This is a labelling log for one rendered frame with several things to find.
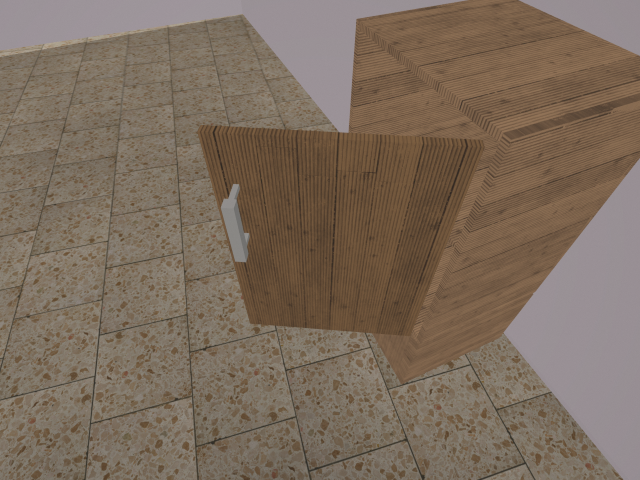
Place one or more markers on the cupboard door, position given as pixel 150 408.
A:
pixel 346 229

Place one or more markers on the handle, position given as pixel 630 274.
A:
pixel 238 239

